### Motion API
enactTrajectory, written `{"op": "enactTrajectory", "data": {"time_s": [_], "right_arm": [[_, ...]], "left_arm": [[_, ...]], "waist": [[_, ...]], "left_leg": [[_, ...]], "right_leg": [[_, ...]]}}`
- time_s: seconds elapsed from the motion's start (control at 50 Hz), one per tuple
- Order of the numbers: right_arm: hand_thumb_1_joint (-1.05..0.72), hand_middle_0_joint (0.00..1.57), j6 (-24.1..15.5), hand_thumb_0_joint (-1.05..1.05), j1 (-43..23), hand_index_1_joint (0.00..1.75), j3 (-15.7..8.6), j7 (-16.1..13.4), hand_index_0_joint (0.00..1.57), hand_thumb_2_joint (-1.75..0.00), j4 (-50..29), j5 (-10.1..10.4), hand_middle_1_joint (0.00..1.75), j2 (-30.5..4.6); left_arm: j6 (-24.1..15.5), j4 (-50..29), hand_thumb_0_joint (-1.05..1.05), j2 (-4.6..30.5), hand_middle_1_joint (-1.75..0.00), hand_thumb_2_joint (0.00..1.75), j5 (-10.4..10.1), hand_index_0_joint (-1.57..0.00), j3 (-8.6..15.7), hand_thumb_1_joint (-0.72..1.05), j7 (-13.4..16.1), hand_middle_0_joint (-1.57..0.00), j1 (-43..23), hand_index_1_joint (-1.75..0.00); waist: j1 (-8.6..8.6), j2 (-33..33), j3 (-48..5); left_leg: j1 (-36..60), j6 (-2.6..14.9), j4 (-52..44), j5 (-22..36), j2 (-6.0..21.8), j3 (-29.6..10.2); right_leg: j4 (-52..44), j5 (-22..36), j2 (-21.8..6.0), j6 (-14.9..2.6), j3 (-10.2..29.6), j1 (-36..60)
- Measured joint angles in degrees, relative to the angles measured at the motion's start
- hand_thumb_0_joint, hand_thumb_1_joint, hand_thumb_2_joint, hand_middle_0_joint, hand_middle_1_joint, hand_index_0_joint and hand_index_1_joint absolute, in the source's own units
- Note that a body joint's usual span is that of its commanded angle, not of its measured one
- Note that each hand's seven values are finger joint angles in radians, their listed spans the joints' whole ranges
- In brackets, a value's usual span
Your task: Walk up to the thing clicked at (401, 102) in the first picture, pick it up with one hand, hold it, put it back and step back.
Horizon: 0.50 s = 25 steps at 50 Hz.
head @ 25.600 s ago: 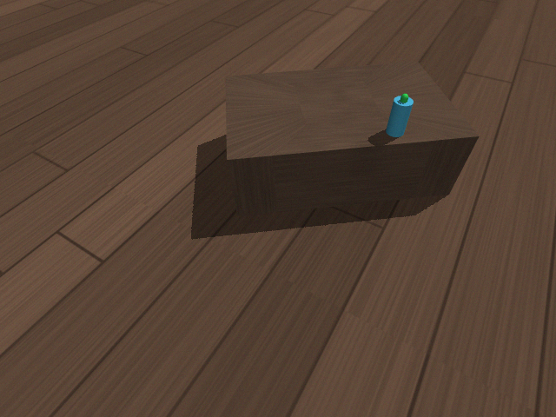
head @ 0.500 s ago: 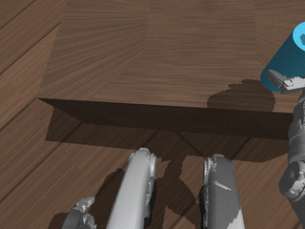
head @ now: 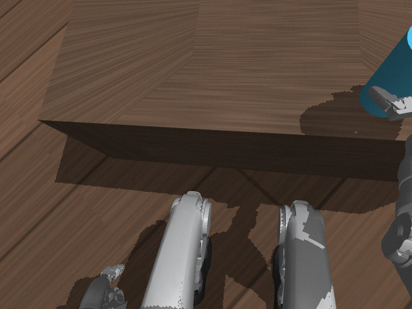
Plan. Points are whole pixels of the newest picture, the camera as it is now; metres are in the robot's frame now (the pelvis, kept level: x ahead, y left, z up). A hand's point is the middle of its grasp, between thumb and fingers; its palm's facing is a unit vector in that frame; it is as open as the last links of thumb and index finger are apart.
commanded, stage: lower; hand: right
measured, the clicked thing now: (411, 68) +0.51 -0.26 +0.03
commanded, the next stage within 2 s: loosen in 0.38 s
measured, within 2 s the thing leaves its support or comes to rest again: rests again in 0.20 s
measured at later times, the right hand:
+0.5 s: hand (397, 85) +0.51 -0.26 -0.01, palm faces +0.28 +0.96 -0.01, open 10.8 cm
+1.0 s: hand (397, 86) +0.50 -0.26 -0.01, palm faces +0.27 +0.96 -0.01, open 12.5 cm
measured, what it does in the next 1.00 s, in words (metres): stands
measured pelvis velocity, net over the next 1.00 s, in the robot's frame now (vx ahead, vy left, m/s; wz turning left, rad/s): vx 0.00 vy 0.00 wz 0.00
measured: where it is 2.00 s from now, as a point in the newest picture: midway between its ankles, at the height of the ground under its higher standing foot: (239, 288)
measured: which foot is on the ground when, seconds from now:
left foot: down 0.00-1.00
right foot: down 0.00-1.00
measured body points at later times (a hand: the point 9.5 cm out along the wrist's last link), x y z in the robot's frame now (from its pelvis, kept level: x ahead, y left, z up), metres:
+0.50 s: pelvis +0.00 +0.00 -0.02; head +0.21 -0.04 +0.37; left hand +0.09 +0.28 -0.14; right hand +0.49 -0.31 -0.01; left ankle +0.09 +0.13 -0.40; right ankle +0.07 -0.13 -0.40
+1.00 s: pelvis +0.00 +0.00 -0.02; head +0.21 -0.04 +0.37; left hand +0.10 +0.28 -0.14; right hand +0.48 -0.31 -0.01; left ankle +0.09 +0.13 -0.40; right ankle +0.07 -0.13 -0.40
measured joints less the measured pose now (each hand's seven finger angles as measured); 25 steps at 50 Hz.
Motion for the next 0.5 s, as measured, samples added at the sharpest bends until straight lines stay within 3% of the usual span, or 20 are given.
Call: {"op": "enactTrajectory", "data": {"time_s": [0.5], "right_arm": [[0.50, 0.68, -0.14, -0.01, -0.87, 1.05, 0.19, 0.08, 0.67, -1.13, -0.04, 0.29, 1.06, -0.04]], "left_arm": [[0.61, -0.03, 0.00, 0.11, -0.29, 0.92, 0.14, -0.20, -0.25, 0.87, -0.26, -0.21, -0.39, -0.31]], "waist": [[-0.22, 0.23, 0.56]], "left_leg": [[-3.41, -0.11, 3.99, -0.37, 0.09, -0.28]], "right_leg": [[3.76, -0.18, 0.36, 0.09, -0.05, -3.36]]}}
